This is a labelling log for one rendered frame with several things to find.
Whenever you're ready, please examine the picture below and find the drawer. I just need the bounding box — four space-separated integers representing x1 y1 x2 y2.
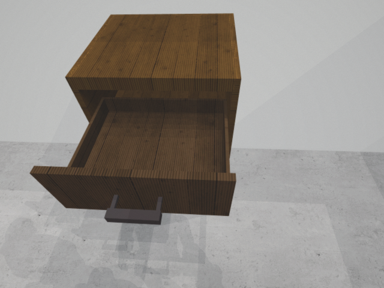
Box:
30 97 236 216

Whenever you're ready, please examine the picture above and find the cabinet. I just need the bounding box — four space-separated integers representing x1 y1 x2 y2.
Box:
65 13 241 159

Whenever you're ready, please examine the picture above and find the handle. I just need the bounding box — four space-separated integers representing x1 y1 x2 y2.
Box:
104 194 163 225

